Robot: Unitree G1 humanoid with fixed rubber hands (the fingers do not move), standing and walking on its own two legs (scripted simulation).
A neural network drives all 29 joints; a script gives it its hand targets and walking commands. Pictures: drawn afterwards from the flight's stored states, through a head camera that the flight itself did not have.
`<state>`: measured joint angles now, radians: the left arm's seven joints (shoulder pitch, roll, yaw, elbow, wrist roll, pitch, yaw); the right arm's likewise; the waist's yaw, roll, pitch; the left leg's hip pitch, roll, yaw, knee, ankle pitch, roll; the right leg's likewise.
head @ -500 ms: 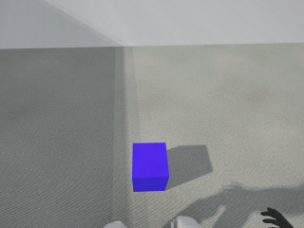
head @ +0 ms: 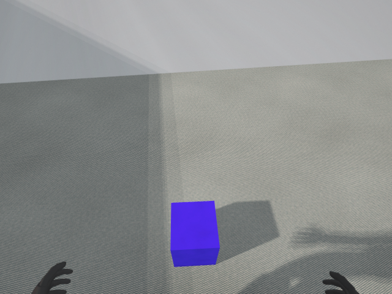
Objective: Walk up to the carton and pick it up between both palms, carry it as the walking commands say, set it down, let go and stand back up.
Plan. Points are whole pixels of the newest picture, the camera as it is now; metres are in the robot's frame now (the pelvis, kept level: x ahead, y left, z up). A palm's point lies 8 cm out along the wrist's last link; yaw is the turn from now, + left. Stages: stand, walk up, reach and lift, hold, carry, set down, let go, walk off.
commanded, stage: walk up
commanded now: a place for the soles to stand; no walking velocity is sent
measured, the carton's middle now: (193, 234) +0.47 +0.00 -0.64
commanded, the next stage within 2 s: reach and lift in 1.54 s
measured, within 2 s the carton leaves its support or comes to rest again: neither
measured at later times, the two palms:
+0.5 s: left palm out of the picture +0.11 +0.31 -0.10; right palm out of the picture +0.12 -0.35 -0.09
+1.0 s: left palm out of the picture +0.14 +0.31 -0.11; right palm (349, 274) +0.17 -0.33 -0.09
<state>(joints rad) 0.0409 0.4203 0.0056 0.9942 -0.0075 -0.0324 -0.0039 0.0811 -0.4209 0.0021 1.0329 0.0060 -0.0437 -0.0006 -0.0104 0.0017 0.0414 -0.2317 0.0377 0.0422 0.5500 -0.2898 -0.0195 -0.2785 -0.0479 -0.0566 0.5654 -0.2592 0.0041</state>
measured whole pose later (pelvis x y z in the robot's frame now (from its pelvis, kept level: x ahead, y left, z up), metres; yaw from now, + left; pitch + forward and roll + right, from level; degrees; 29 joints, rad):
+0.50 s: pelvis +0.03 -0.01 +0.01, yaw +1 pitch -1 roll +0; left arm 0.13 0.42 0.05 1.03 0.02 -0.01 -0.03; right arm 0.13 -0.46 -0.02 1.07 -0.02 -0.04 -0.01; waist 0.00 0.00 0.05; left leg -0.16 0.07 0.02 0.49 -0.31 -0.03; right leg -0.19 -0.02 -0.08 0.48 -0.27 -0.02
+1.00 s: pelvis +0.06 -0.01 +0.00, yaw +3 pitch -2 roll +0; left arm 0.12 0.42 0.04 0.94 0.00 0.02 -0.01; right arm 0.14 -0.42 -0.01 0.96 -0.02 -0.05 -0.02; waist 0.01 -0.03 0.08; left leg -0.25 0.03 0.05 0.58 -0.29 0.00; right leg -0.19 -0.02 -0.04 0.58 -0.36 -0.01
